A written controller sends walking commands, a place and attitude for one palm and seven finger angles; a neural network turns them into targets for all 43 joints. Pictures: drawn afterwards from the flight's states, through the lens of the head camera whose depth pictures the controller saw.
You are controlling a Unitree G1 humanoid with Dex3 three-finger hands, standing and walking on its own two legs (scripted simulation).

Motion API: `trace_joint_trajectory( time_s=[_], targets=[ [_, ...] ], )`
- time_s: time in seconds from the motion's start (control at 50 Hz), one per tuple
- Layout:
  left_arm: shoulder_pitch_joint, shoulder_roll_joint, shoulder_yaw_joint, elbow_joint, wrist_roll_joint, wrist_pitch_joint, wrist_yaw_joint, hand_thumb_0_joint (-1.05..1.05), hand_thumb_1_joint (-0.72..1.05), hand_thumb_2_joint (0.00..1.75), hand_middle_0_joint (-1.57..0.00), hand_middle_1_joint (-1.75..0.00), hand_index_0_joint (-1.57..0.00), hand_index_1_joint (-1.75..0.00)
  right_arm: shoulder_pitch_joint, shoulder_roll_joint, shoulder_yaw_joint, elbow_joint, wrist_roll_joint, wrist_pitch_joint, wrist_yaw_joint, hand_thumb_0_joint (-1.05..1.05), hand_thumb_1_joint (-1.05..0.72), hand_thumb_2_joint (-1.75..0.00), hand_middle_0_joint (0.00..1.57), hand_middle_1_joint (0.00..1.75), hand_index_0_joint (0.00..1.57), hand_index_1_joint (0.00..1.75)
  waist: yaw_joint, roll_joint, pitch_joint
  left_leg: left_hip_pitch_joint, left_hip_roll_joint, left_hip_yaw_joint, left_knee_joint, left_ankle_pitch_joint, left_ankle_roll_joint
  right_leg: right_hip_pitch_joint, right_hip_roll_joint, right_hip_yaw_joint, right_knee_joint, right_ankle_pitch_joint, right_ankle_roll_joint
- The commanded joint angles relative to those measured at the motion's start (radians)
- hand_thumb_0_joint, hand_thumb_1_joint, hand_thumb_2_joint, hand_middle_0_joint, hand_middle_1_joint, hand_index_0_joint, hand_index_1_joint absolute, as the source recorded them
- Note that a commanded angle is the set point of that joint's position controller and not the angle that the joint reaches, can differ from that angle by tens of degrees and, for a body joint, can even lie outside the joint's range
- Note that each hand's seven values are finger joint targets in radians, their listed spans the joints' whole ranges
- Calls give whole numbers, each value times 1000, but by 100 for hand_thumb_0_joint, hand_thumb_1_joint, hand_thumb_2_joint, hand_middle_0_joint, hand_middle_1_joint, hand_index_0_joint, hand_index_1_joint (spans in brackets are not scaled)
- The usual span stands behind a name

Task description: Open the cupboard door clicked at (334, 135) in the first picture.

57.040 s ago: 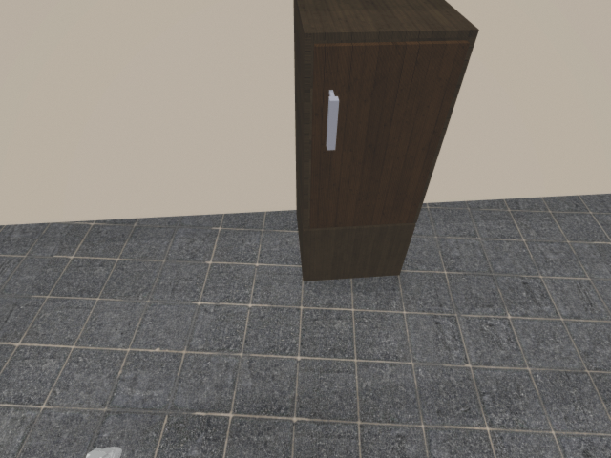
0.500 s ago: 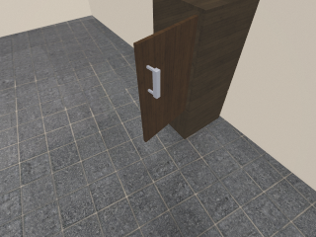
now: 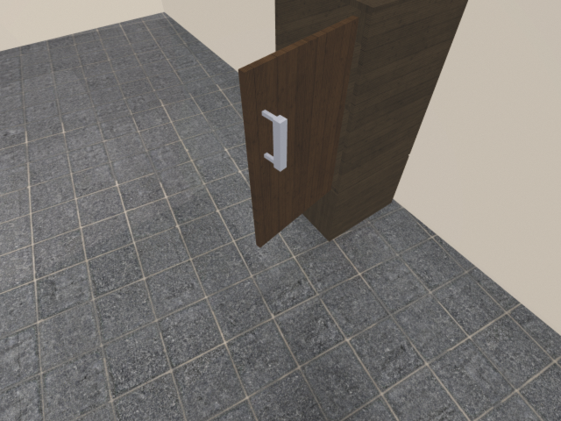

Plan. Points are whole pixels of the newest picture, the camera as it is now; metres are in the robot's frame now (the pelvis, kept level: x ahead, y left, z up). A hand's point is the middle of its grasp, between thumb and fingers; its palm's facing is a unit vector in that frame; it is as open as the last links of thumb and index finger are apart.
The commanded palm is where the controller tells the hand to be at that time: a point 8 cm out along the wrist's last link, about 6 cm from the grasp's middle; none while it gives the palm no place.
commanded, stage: look to check the result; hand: left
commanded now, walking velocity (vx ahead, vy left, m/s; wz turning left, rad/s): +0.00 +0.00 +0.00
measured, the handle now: (273, 140) +0.68 +0.05 -0.02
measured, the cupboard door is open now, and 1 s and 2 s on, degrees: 100 100 100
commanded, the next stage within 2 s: stand and wait in 0.08 s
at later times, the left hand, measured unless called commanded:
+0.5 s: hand out of the picture +0.09 +0.23 -0.16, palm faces -0.02 -0.95 -0.32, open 7.4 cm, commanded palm none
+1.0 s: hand out of the picture +0.08 +0.22 -0.16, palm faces -0.03 -0.95 -0.30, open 7.4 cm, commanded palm none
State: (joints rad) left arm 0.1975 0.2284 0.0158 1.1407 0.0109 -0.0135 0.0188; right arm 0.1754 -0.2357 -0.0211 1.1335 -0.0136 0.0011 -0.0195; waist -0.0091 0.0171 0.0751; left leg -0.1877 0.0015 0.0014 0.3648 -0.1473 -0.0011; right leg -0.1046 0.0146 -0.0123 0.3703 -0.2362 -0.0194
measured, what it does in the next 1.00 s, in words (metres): stands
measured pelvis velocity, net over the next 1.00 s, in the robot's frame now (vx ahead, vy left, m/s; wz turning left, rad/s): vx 0.03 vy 0.00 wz -0.01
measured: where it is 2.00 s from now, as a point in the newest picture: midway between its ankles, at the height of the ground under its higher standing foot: outside the picture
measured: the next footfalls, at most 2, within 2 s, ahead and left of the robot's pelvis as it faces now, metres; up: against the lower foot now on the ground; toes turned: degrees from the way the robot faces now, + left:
none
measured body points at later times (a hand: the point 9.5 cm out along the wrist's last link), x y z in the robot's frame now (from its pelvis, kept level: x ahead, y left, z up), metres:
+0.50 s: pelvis +0.02 +0.00 +0.00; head +0.03 -0.01 +0.45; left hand +0.09 +0.28 -0.13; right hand +0.08 -0.28 -0.14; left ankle +0.03 +0.12 -0.75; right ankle -0.02 -0.11 -0.75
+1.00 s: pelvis +0.03 +0.00 +0.00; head +0.04 -0.01 +0.45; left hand +0.08 +0.27 -0.14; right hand +0.07 -0.28 -0.15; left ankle +0.03 +0.12 -0.75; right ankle -0.02 -0.11 -0.75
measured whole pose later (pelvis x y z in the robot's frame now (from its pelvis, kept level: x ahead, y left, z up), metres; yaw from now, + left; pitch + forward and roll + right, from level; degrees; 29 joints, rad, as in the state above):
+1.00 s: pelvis +0.03 +0.00 +0.00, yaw +0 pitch -1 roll +0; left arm 0.15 0.27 0.01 1.13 0.01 -0.02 0.01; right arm 0.14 -0.28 -0.01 1.14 -0.01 0.00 -0.02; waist -0.01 0.01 0.06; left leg -0.13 0.01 0.01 0.32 -0.16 -0.01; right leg -0.04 0.02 0.00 0.30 -0.24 -0.02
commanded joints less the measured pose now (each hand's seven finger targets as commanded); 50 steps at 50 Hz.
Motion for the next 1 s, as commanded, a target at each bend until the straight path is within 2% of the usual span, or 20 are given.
trace_joint_trajectory(
  time_s=[0.0, 0.26, 0.36, 0.38, 0.44, 0.64, 0.72, 0.76, 0.9, 0.98],
  targets=[
    [-4, 180, 31, -43, -2, -16, 7, 0, 90, 90, -20, -30, -20, -30, 0, -158, -19, -39, -4, -15, -8, 0, -90, -90, 20, 30, 20, 30, -1, -12, -52, 71, 106, -90, -47, 94, 25, -59, -122, 99, -92, 111, -30],
    [-59, 230, 35, -61, -2, -23, 6, 0, 90, 90, -20, -30, -20, -30, -55, -209, -22, -50, -4, -20, -4, 0, -90, -90, 20, 30, 20, 30, 2, -20, -83, 105, 113, -90, -49, 177, 22, -14, -134, 95, -96, 227, -25],
    [-70, 237, 33, -64, -2, -22, 5, 0, 90, 90, -20, -30, -20, -30, -60, -218, -20, -52, -5, -18, -3, 0, -90, -90, 20, 30, 20, 30, 1, -15, -66, 99, 113, -91, -60, 164, 20, -15, -132, 98, -107, 208, -24],
    [-69, 238, 33, -64, -3, -22, 4, 0, 90, 90, -20, -30, -20, -30, -58, -221, -19, -52, -5, -20, -3, 0, -90, -90, 20, 30, 20, 30, 2, -13, -84, 107, 114, -90, -59, 173, 20, -5, -133, 101, -105, 217, -24],
    [-69, 244, 34, -65, -2, -23, 4, 0, 90, 90, -20, -30, -20, -30, -63, -226, -18, -53, -2, -19, -3, 0, -90, -90, 20, 30, 20, 30, 4, -17, -81, 112, 114, -89, -60, 172, 20, -8, -132, 100, -111, 214, -24],
    [-55, 245, 32, -61, -5, -24, 6, 0, 90, 90, -20, -30, -20, -30, -51, -226, -17, -50, 0, -19, -6, 0, -90, -90, 20, 30, 20, 30, 2, -30, -98, 132, 116, -84, -54, 196, 19, 4, -132, 99, -110, 252, -24],
    [-53, 239, 29, -56, -6, -22, 7, 0, 90, 90, -20, -30, -20, -30, -45, -219, -16, -43, -1, -20, -8, 0, -90, -90, 20, 30, 20, 30, 0, -14, -101, 134, 117, -82, -53, 211, 18, 14, -133, 100, -105, 275, -25],
    [-50, 237, 29, -54, -5, -21, 7, 0, 90, 90, -20, -30, -20, -30, -47, -217, -16, -43, 0, -18, -8, 0, -90, -90, 20, 30, 20, 30, 0, -20, -75, 126, 116, -81, -57, 189, 18, -3, -134, 97, -114, 250, -24],
    [-42, 229, 28, -52, -5, -20, 7, 0, 90, 90, -20, -30, -20, -30, -37, -210, -15, -41, -1, -19, -9, 0, -90, -90, 20, 30, 20, 30, 0, -16, -88, 130, 118, -80, -57, 193, 18, 6, -132, 96, -111, 248, -24],
    [-38, 225, 27, -52, -5, -19, 7, 0, 90, 90, -20, -30, -20, -30, -36, -206, -15, -41, -1, -19, -10, 0, -90, -90, 20, 30, 20, 30, 0, -14, -74, 126, 116, -80, -57, 191, 18, -3, -130, 100, -114, 244, -24]
  ],
)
